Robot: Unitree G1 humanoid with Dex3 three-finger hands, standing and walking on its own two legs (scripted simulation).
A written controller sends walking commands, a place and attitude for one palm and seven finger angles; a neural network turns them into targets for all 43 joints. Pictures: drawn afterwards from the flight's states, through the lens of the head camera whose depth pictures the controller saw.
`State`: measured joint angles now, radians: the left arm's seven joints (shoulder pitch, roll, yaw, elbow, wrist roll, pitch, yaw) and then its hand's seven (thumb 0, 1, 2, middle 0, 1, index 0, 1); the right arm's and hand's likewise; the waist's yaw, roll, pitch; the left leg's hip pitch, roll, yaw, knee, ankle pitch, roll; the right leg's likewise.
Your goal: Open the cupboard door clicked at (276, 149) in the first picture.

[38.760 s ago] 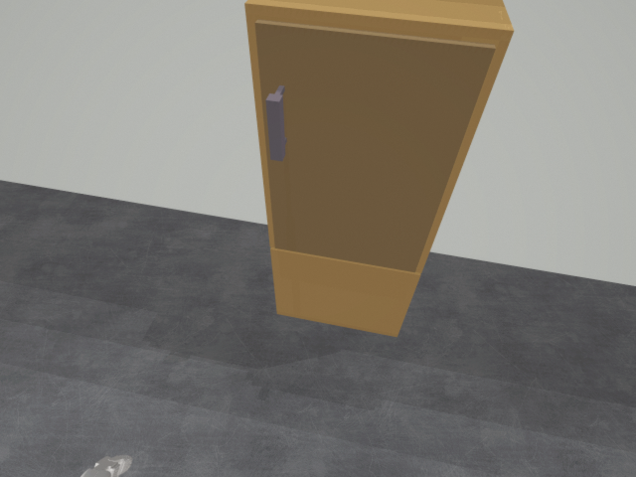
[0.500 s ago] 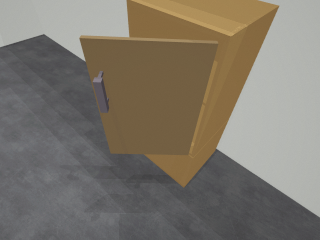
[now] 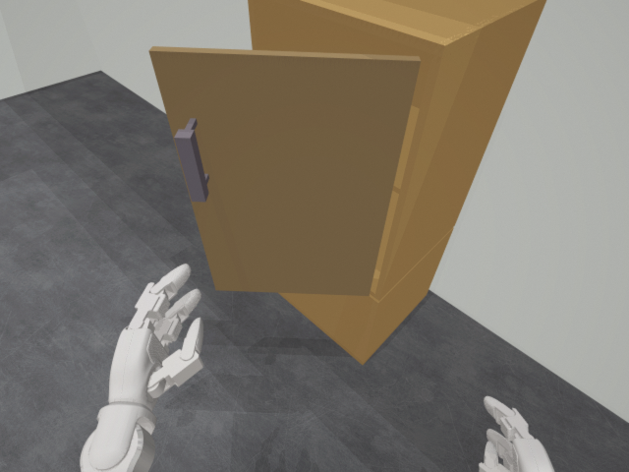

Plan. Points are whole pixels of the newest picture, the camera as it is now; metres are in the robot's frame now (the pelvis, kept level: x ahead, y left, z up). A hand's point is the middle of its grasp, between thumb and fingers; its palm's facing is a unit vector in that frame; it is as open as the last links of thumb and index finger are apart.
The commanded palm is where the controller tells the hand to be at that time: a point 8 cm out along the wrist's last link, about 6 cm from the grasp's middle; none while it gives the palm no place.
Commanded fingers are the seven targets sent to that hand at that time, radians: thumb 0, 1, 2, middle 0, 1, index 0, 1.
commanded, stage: raise the hand with hooked fingers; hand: left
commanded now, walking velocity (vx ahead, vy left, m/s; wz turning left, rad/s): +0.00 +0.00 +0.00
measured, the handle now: (196, 160) +0.59 +0.21 +0.09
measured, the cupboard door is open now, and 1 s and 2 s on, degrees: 42 42 42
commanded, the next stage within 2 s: move the hooked fingers beside the handle in 1.78 s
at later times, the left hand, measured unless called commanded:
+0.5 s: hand (167, 367) +0.25 +0.19 +0.03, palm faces -0.10 -0.99 -0.05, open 10.9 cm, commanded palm +0.20 +0.26 +0.04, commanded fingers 0.00 -0.08 0.48 -0.27 -0.93 -0.27 -0.93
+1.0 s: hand (84, 314) +0.28 +0.27 +0.10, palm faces +0.05 -1.00 -0.06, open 13.6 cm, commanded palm +0.25 +0.32 +0.09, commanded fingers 0.00 -0.50 0.30 -0.30 -1.20 -0.30 -1.20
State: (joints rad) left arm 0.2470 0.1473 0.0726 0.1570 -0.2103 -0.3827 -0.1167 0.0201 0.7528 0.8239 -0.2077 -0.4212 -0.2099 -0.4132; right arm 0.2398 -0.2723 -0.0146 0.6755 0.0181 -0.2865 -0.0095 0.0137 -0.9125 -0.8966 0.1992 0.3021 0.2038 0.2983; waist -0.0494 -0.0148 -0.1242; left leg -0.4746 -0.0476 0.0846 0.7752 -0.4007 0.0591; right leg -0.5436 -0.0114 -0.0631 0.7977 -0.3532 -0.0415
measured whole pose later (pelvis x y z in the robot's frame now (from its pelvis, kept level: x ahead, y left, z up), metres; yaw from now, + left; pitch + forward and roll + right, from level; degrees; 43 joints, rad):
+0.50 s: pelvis +0.00 -0.03 -0.02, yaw +1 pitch +11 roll -1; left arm 0.21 0.33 0.26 0.16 -0.35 -0.26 -0.45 0.01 0.15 0.58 -0.26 -0.79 -0.26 -0.78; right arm 0.23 -0.21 0.08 0.57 0.05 -0.21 -0.05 0.01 -0.90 -0.90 0.20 0.30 0.21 0.30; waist -0.02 0.04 -0.08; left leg -0.68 0.01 0.02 0.97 -0.48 0.02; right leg -0.71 0.03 -0.13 0.92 -0.42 -0.08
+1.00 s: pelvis +0.02 +0.01 +0.00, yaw +1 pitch +7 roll -2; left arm 0.07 0.38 0.37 0.22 -0.36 -0.27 -0.42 -0.01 -0.42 0.34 -0.30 -1.15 -0.30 -1.14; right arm 0.24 -0.27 0.05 0.57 0.06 -0.26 -0.07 0.01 -0.90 -0.90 0.20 0.30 0.20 0.30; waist 0.01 0.02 -0.08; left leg -0.48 -0.03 0.04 0.80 -0.43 0.07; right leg -0.50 0.01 -0.11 0.74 -0.35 -0.03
